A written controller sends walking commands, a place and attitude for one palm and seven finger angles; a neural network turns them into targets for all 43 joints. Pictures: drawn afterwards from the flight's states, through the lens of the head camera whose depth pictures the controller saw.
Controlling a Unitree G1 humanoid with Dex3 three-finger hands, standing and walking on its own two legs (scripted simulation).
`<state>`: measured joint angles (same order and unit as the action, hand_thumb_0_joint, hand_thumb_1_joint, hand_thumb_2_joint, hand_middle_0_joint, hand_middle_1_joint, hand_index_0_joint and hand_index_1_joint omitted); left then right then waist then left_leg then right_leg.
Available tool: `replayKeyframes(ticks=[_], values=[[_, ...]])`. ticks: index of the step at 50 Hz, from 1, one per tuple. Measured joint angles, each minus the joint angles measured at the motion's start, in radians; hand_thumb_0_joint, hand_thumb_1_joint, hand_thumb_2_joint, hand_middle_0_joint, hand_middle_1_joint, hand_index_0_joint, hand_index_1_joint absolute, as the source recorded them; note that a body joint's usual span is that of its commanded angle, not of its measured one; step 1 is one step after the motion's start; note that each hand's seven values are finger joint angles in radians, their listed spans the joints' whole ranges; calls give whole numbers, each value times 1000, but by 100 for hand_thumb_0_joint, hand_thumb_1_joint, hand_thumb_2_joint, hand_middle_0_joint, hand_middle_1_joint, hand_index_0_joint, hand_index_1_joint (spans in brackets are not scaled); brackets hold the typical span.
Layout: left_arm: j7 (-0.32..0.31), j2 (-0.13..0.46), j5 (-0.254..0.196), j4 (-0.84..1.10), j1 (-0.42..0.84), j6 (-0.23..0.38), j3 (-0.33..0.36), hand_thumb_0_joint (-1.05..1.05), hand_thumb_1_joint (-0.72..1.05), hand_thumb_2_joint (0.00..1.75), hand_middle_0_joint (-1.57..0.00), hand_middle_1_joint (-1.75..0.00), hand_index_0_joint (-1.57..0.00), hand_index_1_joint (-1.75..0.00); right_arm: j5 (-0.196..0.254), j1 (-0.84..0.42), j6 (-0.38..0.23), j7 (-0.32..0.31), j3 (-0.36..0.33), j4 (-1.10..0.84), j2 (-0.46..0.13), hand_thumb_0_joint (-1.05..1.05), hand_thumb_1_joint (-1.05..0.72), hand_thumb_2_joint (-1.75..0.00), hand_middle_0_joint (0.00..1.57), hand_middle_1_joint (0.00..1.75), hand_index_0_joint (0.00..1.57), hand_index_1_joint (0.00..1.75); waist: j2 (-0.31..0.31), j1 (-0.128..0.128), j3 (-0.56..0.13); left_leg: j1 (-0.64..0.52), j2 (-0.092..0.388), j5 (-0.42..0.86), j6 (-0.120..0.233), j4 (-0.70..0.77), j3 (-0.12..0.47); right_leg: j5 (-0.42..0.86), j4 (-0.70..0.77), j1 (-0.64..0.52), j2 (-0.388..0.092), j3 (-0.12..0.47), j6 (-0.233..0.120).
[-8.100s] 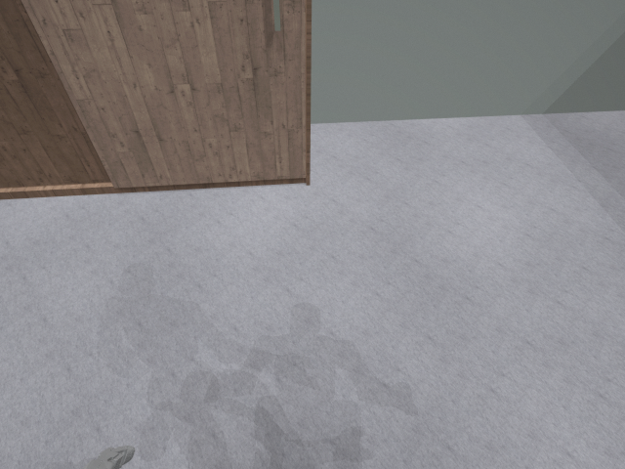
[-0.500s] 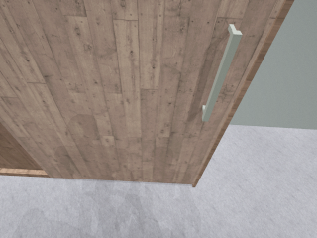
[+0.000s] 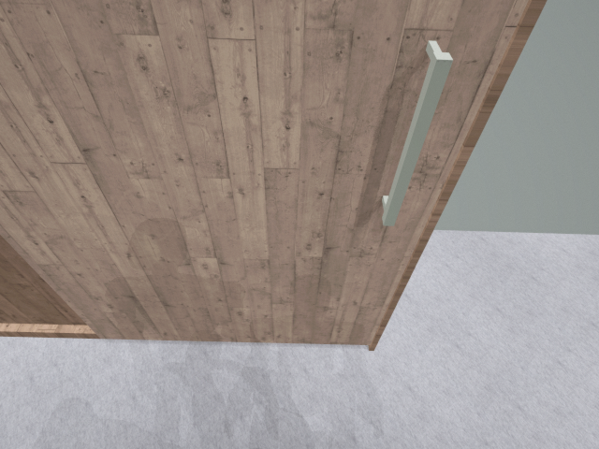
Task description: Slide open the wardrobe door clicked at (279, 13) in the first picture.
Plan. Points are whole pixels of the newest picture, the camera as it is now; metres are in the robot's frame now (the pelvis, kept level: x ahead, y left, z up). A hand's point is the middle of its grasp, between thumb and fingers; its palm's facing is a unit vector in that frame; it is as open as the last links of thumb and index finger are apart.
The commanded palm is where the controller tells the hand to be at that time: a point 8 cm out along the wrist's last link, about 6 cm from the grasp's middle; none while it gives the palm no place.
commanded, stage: raise the hand with hooked fingers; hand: right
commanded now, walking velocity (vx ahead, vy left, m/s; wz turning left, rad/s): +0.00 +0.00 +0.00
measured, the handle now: (407, 148) +0.52 -0.13 +0.13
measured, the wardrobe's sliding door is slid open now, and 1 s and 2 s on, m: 0.00 0.00 0.00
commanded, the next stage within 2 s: none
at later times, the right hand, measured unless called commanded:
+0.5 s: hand out of the picture +0.14 -0.19 -0.06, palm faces +0.03 +1.00 +0.05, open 8.7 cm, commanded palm +0.13 -0.25 -0.02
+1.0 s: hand (542, 402) +0.19 -0.26 +0.03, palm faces +0.12 +0.99 -0.09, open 11.7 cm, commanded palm +0.16 -0.31 +0.03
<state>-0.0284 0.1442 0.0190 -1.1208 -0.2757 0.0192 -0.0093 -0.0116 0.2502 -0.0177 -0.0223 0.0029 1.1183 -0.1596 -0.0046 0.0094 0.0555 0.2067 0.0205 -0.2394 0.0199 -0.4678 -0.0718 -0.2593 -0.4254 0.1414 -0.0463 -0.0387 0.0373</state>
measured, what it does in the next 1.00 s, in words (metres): stands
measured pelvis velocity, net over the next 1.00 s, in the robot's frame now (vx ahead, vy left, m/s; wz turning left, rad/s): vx -0.02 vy -0.03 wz -0.03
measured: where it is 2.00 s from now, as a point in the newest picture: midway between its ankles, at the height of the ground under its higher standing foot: outside the picture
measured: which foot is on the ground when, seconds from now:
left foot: down 0.00-1.00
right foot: down 0.00-1.00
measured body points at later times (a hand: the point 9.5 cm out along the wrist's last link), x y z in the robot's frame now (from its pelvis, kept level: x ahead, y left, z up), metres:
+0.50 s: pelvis -0.02 -0.01 -0.06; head +0.01 -0.04 +0.39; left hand +0.21 +0.25 -0.07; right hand +0.13 -0.25 -0.06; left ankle +0.01 +0.10 -0.74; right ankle -0.02 -0.14 -0.74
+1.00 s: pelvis -0.02 -0.03 -0.05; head +0.01 -0.04 +0.40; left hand +0.12 +0.21 -0.13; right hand +0.18 -0.32 +0.04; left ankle +0.01 +0.10 -0.74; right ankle -0.02 -0.14 -0.74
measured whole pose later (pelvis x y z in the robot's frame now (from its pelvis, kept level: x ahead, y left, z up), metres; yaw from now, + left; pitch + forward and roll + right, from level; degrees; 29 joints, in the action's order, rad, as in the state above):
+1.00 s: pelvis -0.02 -0.03 -0.05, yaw -2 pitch +8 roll +2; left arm -0.07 0.24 -0.03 -0.58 -0.33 0.24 -0.02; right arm 0.31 0.39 -0.28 0.27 -0.31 -0.09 -0.29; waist -0.01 0.00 -0.08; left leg 0.62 0.05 -0.39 -0.01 -0.88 -0.09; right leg -0.46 -0.94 0.61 -0.04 0.00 0.00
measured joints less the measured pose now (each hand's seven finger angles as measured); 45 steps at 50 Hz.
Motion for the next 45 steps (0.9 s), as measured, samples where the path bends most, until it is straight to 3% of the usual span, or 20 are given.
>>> replayKeyframes(ticks=[4,6,8,10,13,17,20,23,26,28,32,34,36,38,41,43,45], values=[[3,1,-3,2,-1,-2,2,0,91,90,-20,-30,-20,-30,-1,1,-6,-8,0,-2,4,0,-91,-90,20,30,20,30,-7,1,0,6,-3,3,-2,1,-2,-7,-23,17,-5,0,-2],[-22,17,-28,79,-31,43,-9,1,91,90,-20,-30,-20,-30,82,108,87,-22,-30,-347,-4,2,-93,-90,20,30,20,30,-8,9,18,12,-4,-2,-4,-21,5,-21,-44,18,-6,-7,-2],[-50,41,-42,136,-60,137,-5,2,92,90,-20,-30,-20,-30,120,171,12,-59,-39,-618,-21,3,-93,-90,20,30,20,31,-12,14,-1,26,6,-16,-6,-48,6,-26,-60,30,3,-6,-7],[-60,71,-60,193,-58,199,6,2,92,90,-20,-30,-20,-30,163,173,-36,-77,-46,-805,-25,3,-91,-89,20,32,20,32,-25,-3,-32,45,19,-30,-13,-74,-4,-36,-89,56,14,6,-14],[-57,108,-51,291,-12,261,31,2,91,90,-20,-30,-20,-30,189,101,-182,-35,-68,-930,-15,2,-86,-87,20,34,20,35,-33,-32,-86,126,35,-58,-20,-151,-7,-63,-169,142,25,12,-21],[-9,115,-33,432,74,282,64,1,91,90,-20,-30,-20,-30,236,48,-420,155,-103,-944,8,1,-78,-84,20,39,20,39,9,-42,-133,284,35,-110,-17,-301,22,-123,-313,284,19,-11,-20],[22,122,-32,536,114,267,80,1,91,90,-20,-30,-20,-30,233,98,-500,308,-107,-927,9,0,-71,-82,21,43,21,43,47,-37,-139,370,34,-150,-14,-399,31,-167,-414,368,14,-15,-19],[22,131,-34,614,127,236,91,1,90,90,-20,-30,-20,-30,236,188,-457,357,-118,-935,-6,0,-64,-79,22,47,22,48,78,-11,-136,433,36,-182,-15,-472,27,-202,-493,436,11,-8,-19],[12,134,-30,654,124,225,94,1,90,90,-20,-30,-20,-30,245,279,-431,311,-147,-1004,-20,1,-56,-76,23,51,23,52,79,21,-126,465,35,-202,-13,-512,3,-228,-559,490,7,19,-21],[5,130,-24,653,118,228,83,1,90,90,-20,-30,-20,-30,247,316,-458,270,-166,-1086,-37,1,-51,-74,23,54,23,55,68,40,-128,485,35,-212,-11,-534,-19,-243,-602,528,6,42,-21],[-5,112,-25,607,123,242,30,1,90,90,-20,-30,-20,-30,269,256,-540,273,-164,-1203,-54,1,-42,-70,23,60,23,61,18,57,-129,514,38,-222,-14,-565,-58,-262,-674,593,7,85,-23],[-10,92,-32,584,126,242,-2,1,90,90,-20,-30,-20,-30,270,176,-526,316,-149,-1217,-65,1,-37,-68,23,63,23,64,-5,53,-125,526,39,-220,-18,-572,-63,-263,-690,611,8,91,-24],[-16,64,-43,571,120,231,-32,1,90,90,-20,-30,-20,-30,262,99,-456,367,-138,-1197,-86,1,-33,-66,23,66,23,67,-17,39,-124,533,38,-210,-21,-566,-57,-256,-684,615,7,85,-27],[-20,38,-53,571,101,212,-53,1,90,90,-20,-30,-21,-30,263,51,-339,407,-139,-1161,-110,1,-28,-64,23,69,24,70,-24,16,-123,526,36,-196,-24,-545,-43,-244,-658,600,7,70,-30],[-31,15,-58,578,54,187,-65,1,90,90,-20,-30,-21,-30,296,54,-179,408,-175,-1133,-130,0,-21,-61,24,74,25,74,-22,-18,-124,494,34,-172,-29,-494,-15,-223,-593,549,6,39,-37],[-37,16,-59,579,19,184,-58,1,89,90,-21,-30,-21,-30,327,90,-138,370,-218,-1147,-127,0,-16,-59,25,77,25,77,-17,-30,-127,465,30,-160,-31,-460,-3,-212,-554,513,4,25,-39],[-40,27,-57,574,-15,191,-42,1,89,90,-21,-30,-21,-30,342,129,-153,323,-261,-1180,-122,0,-12,-57,25,80,25,80,-11,-30,-132,442,28,-153,-32,-434,1,-206,-526,487,4,20,-39]])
